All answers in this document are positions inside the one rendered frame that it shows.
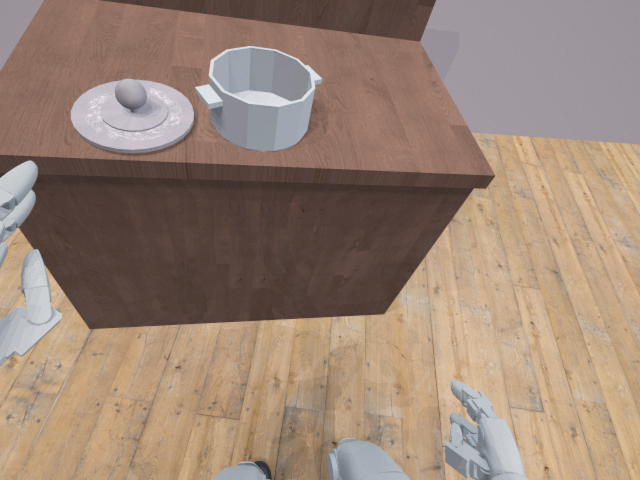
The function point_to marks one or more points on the knob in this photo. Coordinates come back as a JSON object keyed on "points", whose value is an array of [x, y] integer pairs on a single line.
{"points": [[130, 94]]}

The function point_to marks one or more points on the lid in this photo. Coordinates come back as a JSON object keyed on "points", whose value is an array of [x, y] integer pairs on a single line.
{"points": [[166, 117]]}

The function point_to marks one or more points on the right robot thigh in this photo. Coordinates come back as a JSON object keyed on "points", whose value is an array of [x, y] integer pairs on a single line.
{"points": [[362, 460]]}

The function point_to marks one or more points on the pot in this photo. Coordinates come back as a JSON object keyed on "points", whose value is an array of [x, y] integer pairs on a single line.
{"points": [[260, 99]]}

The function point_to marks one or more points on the left robot hand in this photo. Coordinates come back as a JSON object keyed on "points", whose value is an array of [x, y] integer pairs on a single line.
{"points": [[23, 328]]}

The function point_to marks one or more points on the right robot hand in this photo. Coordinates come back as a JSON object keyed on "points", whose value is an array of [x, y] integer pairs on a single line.
{"points": [[490, 448]]}

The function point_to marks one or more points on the table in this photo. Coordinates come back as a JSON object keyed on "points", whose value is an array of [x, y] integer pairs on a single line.
{"points": [[204, 231]]}

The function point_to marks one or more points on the left robot shin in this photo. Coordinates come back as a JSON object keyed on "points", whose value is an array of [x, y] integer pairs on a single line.
{"points": [[251, 464]]}

